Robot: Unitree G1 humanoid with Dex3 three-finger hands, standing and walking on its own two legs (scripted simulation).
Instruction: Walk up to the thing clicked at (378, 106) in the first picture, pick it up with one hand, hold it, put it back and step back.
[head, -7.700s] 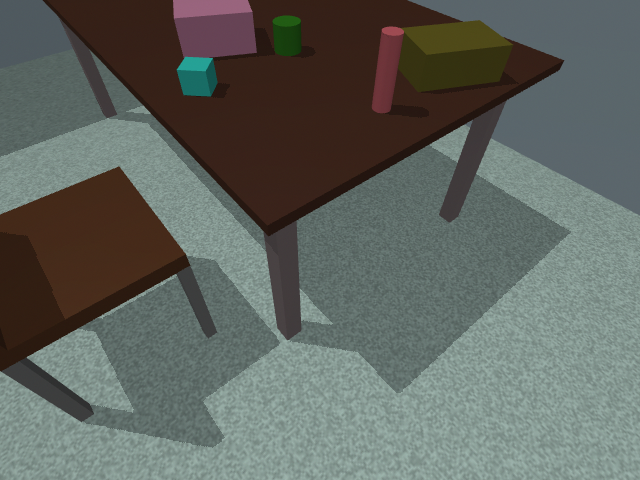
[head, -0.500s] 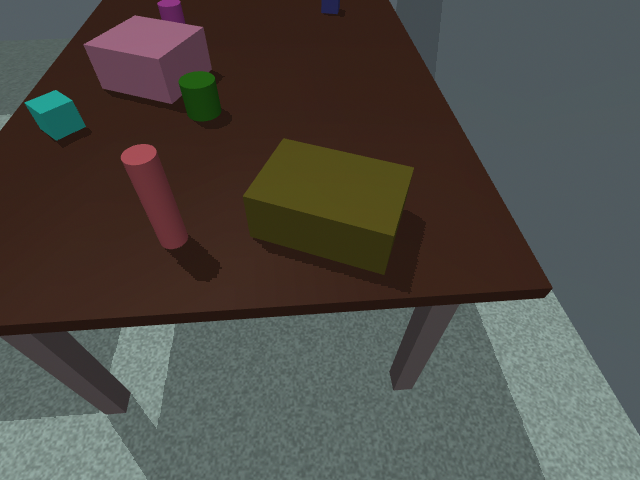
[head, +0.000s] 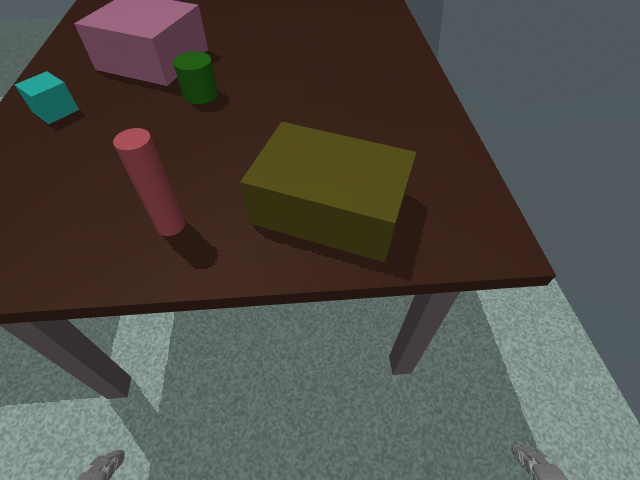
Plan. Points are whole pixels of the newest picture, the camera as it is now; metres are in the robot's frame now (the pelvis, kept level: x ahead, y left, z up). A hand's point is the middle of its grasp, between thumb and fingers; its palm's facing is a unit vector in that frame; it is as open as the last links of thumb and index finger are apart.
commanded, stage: rise first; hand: left
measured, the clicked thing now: (153, 187) +0.52 +0.25 +0.04
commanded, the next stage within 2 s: go down in 1.58 s
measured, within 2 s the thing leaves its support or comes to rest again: neither
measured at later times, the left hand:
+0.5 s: hand (93, 429) +0.19 +0.27 -0.04, palm faces +0.29 -0.89 -0.36, open 16.9 cm
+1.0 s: hand (55, 417) +0.19 +0.28 +0.03, palm faces +0.34 -0.85 -0.40, open 17.5 cm
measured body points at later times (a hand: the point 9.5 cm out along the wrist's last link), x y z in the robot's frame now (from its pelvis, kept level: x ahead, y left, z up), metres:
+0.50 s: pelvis +0.02 +0.01 +0.00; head +0.02 +0.00 +0.45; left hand +0.17 +0.32 -0.02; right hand +0.18 -0.24 -0.09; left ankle +0.00 +0.13 -0.74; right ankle +0.01 -0.13 -0.74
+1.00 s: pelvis +0.01 +0.00 +0.00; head +0.01 -0.02 +0.45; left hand +0.16 +0.32 +0.06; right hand +0.18 -0.25 -0.10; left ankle +0.00 +0.13 -0.74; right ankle +0.01 -0.13 -0.74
